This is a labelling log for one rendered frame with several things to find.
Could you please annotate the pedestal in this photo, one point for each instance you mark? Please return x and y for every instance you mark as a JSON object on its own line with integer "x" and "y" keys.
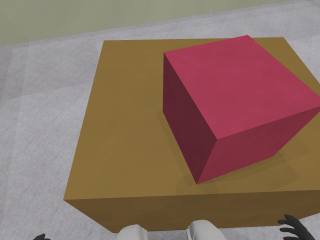
{"x": 128, "y": 168}

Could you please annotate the right robot hand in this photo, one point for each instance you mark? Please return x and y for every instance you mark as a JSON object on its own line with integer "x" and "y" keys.
{"x": 298, "y": 229}

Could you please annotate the carton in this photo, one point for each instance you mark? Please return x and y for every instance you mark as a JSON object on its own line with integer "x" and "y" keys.
{"x": 230, "y": 104}

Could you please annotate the robot thigh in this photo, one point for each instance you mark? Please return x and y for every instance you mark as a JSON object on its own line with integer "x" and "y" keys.
{"x": 132, "y": 232}
{"x": 203, "y": 230}

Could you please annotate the left robot thigh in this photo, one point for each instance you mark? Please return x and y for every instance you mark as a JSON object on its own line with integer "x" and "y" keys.
{"x": 132, "y": 232}

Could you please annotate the right robot thigh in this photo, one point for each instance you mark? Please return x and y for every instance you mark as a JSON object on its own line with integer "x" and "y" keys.
{"x": 203, "y": 230}

